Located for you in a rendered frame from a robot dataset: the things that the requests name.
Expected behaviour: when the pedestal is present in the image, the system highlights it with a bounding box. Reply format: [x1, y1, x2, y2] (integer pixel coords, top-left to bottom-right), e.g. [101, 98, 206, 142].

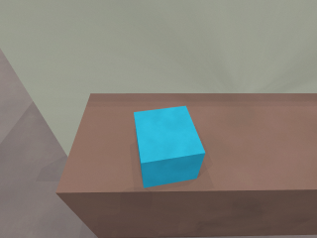
[55, 93, 317, 238]

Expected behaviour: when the carton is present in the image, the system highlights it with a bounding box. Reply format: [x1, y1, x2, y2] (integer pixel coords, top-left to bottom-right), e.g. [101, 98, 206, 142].
[134, 106, 205, 188]

